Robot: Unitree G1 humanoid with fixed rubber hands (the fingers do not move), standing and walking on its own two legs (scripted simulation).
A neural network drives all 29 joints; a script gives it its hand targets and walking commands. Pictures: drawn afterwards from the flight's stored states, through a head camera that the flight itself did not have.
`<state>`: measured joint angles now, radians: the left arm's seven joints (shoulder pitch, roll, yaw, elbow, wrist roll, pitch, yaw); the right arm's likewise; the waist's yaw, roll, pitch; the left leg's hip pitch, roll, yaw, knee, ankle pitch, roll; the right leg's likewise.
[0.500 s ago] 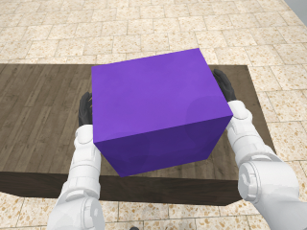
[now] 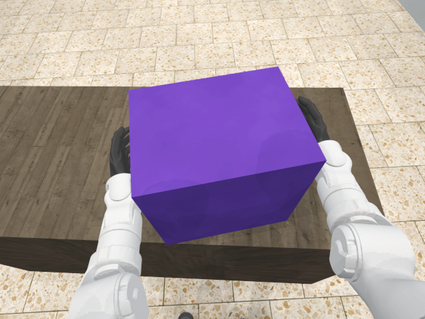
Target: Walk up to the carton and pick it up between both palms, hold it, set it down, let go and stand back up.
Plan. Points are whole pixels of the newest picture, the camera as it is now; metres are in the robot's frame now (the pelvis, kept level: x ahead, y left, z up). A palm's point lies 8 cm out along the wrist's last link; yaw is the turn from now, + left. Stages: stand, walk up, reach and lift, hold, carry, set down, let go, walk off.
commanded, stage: set down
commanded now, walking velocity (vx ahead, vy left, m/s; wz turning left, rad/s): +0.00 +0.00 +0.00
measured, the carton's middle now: (217, 163) +0.40 +0.02 +0.00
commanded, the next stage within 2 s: none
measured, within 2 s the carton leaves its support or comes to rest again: neither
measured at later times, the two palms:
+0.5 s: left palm (128, 181) +0.36 +0.21 -0.01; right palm (311, 140) +0.44 -0.17 +0.03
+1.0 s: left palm (123, 203) +0.31 +0.21 -0.02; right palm (335, 174) +0.39 -0.22 -0.02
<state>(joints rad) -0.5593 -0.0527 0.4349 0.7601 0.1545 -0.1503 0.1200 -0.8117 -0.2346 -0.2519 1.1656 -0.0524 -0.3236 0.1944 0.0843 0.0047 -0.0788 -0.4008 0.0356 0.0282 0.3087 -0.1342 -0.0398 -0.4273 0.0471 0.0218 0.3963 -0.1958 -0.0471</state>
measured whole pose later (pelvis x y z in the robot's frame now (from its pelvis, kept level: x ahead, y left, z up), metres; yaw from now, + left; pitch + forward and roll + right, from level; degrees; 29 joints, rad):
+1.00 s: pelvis -0.03 +0.01 -0.01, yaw -2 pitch +23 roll -1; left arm -0.44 0.02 0.12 0.77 -0.10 -0.17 0.23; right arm -0.70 -0.47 0.16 1.25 0.41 -0.35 0.20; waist 0.14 0.02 -0.20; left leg -0.71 0.07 0.03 0.44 -0.14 -0.04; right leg -0.68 0.08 0.02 0.40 -0.12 -0.05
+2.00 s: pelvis -0.05 +0.00 -0.01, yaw -1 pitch +17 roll +0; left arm 0.08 0.02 0.02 0.18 -0.12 -0.05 0.23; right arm -0.13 -0.56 0.06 0.77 0.46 -0.38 0.31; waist 0.14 0.02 -0.14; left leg -0.64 0.07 0.03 0.45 -0.12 -0.04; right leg -0.62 0.08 0.02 0.43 -0.12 -0.05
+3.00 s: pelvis -0.01 +0.00 +0.00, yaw -1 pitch +11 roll +0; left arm 0.35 0.02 -0.02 0.16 -0.08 -0.14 0.16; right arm 0.15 -0.54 0.07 0.74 0.46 -0.45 0.28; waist 0.13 0.00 -0.10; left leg -0.44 0.07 0.03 0.45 -0.20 -0.04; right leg -0.42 0.08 0.02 0.43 -0.20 -0.05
